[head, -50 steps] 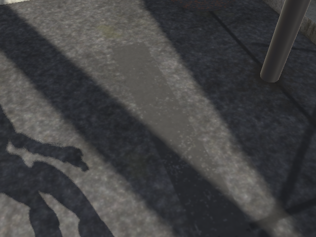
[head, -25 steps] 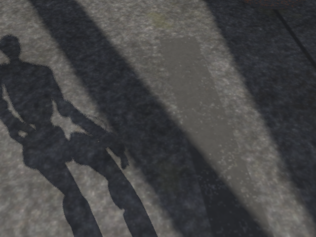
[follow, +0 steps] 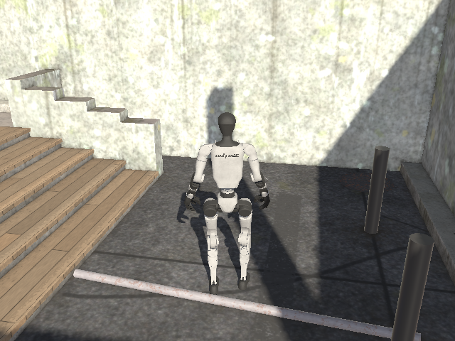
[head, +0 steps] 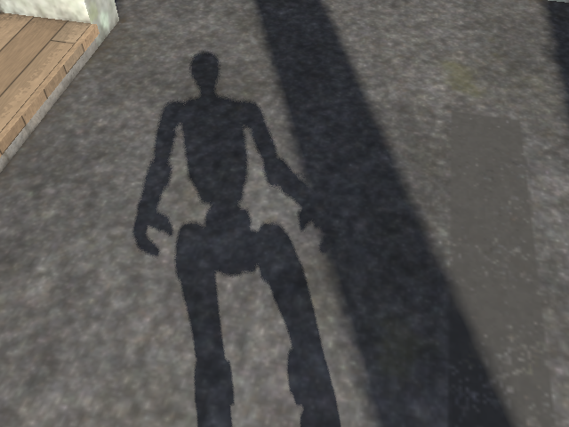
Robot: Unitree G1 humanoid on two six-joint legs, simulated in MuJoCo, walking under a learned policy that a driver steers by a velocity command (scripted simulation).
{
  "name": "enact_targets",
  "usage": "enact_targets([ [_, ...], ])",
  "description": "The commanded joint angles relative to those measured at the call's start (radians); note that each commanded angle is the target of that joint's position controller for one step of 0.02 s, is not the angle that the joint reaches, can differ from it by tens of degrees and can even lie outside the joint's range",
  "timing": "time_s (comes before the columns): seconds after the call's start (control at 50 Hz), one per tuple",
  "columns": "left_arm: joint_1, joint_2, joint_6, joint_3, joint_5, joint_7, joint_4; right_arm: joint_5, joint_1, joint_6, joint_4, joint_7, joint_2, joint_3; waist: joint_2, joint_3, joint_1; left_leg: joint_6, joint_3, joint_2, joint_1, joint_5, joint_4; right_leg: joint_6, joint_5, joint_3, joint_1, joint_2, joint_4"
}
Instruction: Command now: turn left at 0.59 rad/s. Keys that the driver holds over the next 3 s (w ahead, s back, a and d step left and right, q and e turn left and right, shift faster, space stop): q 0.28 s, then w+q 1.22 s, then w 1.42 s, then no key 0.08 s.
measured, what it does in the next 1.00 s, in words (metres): walks ahead, turning left: left foot, then right foot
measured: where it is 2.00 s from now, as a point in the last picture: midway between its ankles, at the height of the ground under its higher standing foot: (89, 388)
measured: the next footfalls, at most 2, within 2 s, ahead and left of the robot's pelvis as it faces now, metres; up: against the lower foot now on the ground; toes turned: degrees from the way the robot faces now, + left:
left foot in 0.02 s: +0.01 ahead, +0.10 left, +0.00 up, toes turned +2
right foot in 0.48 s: +0.08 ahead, -0.09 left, +0.00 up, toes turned +21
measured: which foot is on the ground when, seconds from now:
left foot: up 0.00-0.00, down 0.02-0.48, up 0.50-0.94, down 0.96-1.00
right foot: down 0.00-0.02, up 0.04-0.46, down 0.48-0.98, up 1.00-1.00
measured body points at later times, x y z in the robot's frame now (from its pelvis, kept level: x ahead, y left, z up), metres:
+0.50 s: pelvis +0.01 -0.01 +0.00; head +0.03 -0.01 +0.45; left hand +0.07 +0.30 -0.09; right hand +0.18 -0.25 -0.12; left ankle -0.03 +0.10 -0.73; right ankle +0.04 -0.10 -0.74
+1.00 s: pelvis +0.18 +0.12 -0.02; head +0.23 +0.15 +0.42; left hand +0.00 +0.32 -0.15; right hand +0.50 +0.06 -0.11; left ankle +0.23 +0.23 -0.74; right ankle +0.06 -0.10 -0.69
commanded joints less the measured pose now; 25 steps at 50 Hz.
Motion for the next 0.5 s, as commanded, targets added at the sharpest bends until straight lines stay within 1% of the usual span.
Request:
enact_targets([
  [0.02, 0.06, 0.147, 0.002, 0.052, -0.005, -0.006, -0.029, -0.015, 0.081, -0.038, -0.049, -0.019, -0.127, -0.028, 0.014, -0.077, -0.033, 0.055, -0.143, 0.061, 0.179, 0.147, -0.347, -0.017, 0.099, 0.065, -0.053, -0.135, 0.102],
  [0.04, 0.05, 0.054, 0.008, 0.026, 0.0, -0.009, -0.1, -0.016, 0.079, -0.046, -0.083, -0.023, -0.287, -0.062, 0.31, -0.035, -0.009, 0.164, -0.579, 0.383, 0.235, 0.458, -0.354, 0.072, -0.367, -0.004, -0.345, 0.04, 0.311],
  [0.06, -0.087, 0.094, 0.023, 0.028, 0.01, 0.007, -0.124, -0.022, 0.162, -0.044, -0.062, -0.029, -0.286, -0.076, 0.204, -0.008, -0.11, 0.271, -0.549, 0.405, 0.148, 0.588, -0.331, 0.061, -0.393, 0.154, -0.366, 0.063, 0.456],
  [0.08, -0.08, 0.094, 0.029, 0.029, -0.005, 0.005, -0.119, -0.019, 0.125, -0.042, -0.055, -0.035, -0.237, -0.06, 0.159, 0.004, -0.066, 0.268, -0.462, 0.34, 0.121, 0.554, -0.328, 0.052, -0.313, 0.199, -0.351, 0.052, 0.512],
  [0.1, -0.049, 0.105, 0.025, 0.033, -0.019, -0.002, -0.095, -0.01, 0.04, -0.039, -0.064, -0.038, -0.198, -0.047, 0.137, 0.026, -0.021, 0.227, -0.384, 0.263, 0.085, 0.481, -0.34, 0.043, -0.21, 0.217, -0.327, 0.045, 0.505],
  [0.12, -0.022, 0.122, 0.019, 0.041, -0.013, -0.005, -0.078, -0.005, -0.015, -0.038, -0.075, -0.041, -0.181, -0.042, 0.156, 0.017, 0.004, 0.197, -0.347, 0.209, 0.089, 0.477, -0.337, 0.04, -0.153, 0.212, -0.314, 0.053, 0.507],
  [0.14, 0.009, 0.133, 0.018, 0.045, 0.001, -0.009, -0.057, -0.001, -0.032, -0.04, -0.081, -0.045, -0.162, -0.037, 0.165, -0.01, 0.007, 0.196, -0.318, 0.179, 0.098, 0.536, -0.326, 0.045, -0.119, 0.2, -0.292, 0.062, 0.532],
  [0.16, 0.019, 0.133, 0.018, 0.045, 0.005, -0.013, -0.049, 0.001, -0.022, -0.042, -0.079, -0.044, -0.154, -0.033, 0.145, -0.04, 0.005, 0.199, -0.315, 0.172, 0.112, 0.572, -0.315, 0.05, -0.112, 0.199, -0.277, 0.071, 0.546],
  [0.18, 0.018, 0.123, 0.019, 0.042, 0.002, -0.015, -0.048, 0.002, -0.004, -0.044, -0.073, -0.042, -0.158, -0.035, 0.124, -0.054, 0.0, 0.204, -0.321, 0.172, 0.127, 0.579, -0.308, 0.054, -0.109, 0.2, -0.278, 0.074, 0.541],
  [0.2, 0.007, 0.113, 0.021, 0.038, -0.001, -0.016, -0.052, 0.002, 0.015, -0.046, -0.067, -0.041, -0.165, -0.038, 0.117, -0.056, -0.009, 0.209, -0.335, 0.173, 0.144, 0.568, -0.304, 0.057, -0.109, 0.204, -0.288, 0.075, 0.519],
  [0.24, -0.023, 0.104, 0.025, 0.033, -0.005, -0.013, -0.063, -0.001, 0.05, -0.047, -0.057, -0.042, -0.177, -0.043, 0.131, -0.046, -0.031, 0.22, -0.374, 0.176, 0.171, 0.526, -0.297, 0.06, -0.118, 0.209, -0.308, 0.079, 0.45],
  [0.28, -0.05, 0.104, 0.026, 0.029, -0.004, -0.009, -0.074, -0.007, 0.073, -0.045, -0.053, -0.044, -0.184, -0.046, 0.145, -0.043, -0.049, 0.231, -0.417, 0.182, 0.179, 0.487, -0.286, 0.059, -0.133, 0.216, -0.303, 0.086, 0.386],
  [0.3, -0.056, 0.106, 0.023, 0.026, -0.001, -0.01, -0.079, -0.009, 0.094, -0.044, -0.05, -0.043, -0.191, -0.05, 0.143, -0.064, -0.06, 0.24, -0.446, 0.178, 0.178, 0.344, -0.302, 0.056, -0.144, 0.216, -0.283, 0.09, 0.353],
  [0.32, -0.071, 0.106, 0.019, 0.024, 0.003, -0.013, -0.086, -0.014, 0.101, -0.043, -0.05, -0.041, -0.195, -0.052, 0.145, -0.061, -0.07, 0.247, -0.48, 0.17, 0.16, 0.162, -0.326, 0.052, -0.153, 0.216, -0.266, 0.096, 0.316],
  [0.34, -0.087, 0.107, 0.015, 0.023, 0.004, -0.018, -0.092, -0.019, 0.1, -0.042, -0.052, -0.037, -0.198, -0.053, 0.152, -0.045, -0.075, 0.252, -0.514, 0.163, 0.134, 0.003, -0.349, 0.047, -0.165, 0.216, -0.249, 0.104, 0.275],
  [0.36, -0.1, 0.108, 0.01, 0.021, 0.004, -0.021, -0.098, -0.023, 0.096, -0.042, -0.055, -0.032, -0.203, -0.055, 0.16, -0.028, -0.076, 0.255, -0.546, 0.158, 0.107, -0.091, -0.362, 0.042, -0.182, 0.214, -0.226, 0.114, 0.235],
  [0.4, -0.097, 0.108, -0.006, 0.019, -0.003, -0.021, -0.103, -0.026, 0.081, -0.044, -0.059, -0.026, -0.211, -0.059, 0.156, -0.009, -0.063, 0.251, -0.591, 0.148, 0.044, -0.15, -0.365, 0.026, -0.213, 0.216, -0.137, 0.138, 0.151],
  [0.42, -0.065, 0.103, -0.016, 0.018, -0.01, -0.017, -0.097, -0.026, 0.058, -0.047, -0.063, -0.024, -0.21, -0.059, 0.148, -0.005, -0.036, 0.238, -0.599, 0.135, -0.014, -0.155, -0.356, 0.013, -0.212, 0.218, -0.047, 0.149, 0.085],
  [0.44, 0.003, 0.091, -0.026, 0.016, -0.015, -0.01, -0.076, -0.02, 0.01, -0.049, -0.073, -0.025, -0.206, -0.058, 0.125, -0.003, 0.02, 0.208, -0.583, 0.1, -0.113, -0.166, -0.331, -0.003, -0.152, 0.217, 0.107, 0.156, -0.034],
  [0.46, 0.088, 0.093, -0.037, 0.018, -0.015, 0.004, -0.05, -0.013, -0.026, -0.053, -0.081, -0.032, -0.185, -0.054, 0.084, 0.002, 0.082, 0.162, -0.541, 0.041, -0.245, -0.215, -0.263, -0.018, -0.065, 0.222, 0.292, 0.141, -0.166],
  [0.48, 0.181, 0.179, -0.049, 0.037, -0.005, 0.019, -0.032, -0.006, -0.026, -0.065, -0.095, -0.038, -0.115, -0.037, -0.067, -0.024, 0.112, 0.094, -0.405, -0.053, -0.413, -0.28, -0.051, -0.045, -0.245, 0.402, 0.467, -0.04, -0.266],
  [0.5, 0.214, 0.293, -0.052, 0.054, 0.006, 0.022, -0.044, -0.005, -0.01, -0.078, -0.125, -0.041, -0.047, -0.015, -0.221, -0.069, 0.107, 0.058, -0.22, -0.19, -0.546, -0.258, 0.232, -0.119, -0.6, 0.814, 0.505, -0.313, -0.408],
])
Over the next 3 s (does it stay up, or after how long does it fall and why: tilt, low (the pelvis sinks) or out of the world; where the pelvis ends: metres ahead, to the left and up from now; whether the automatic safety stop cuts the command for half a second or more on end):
stays up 0.84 0.98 0.01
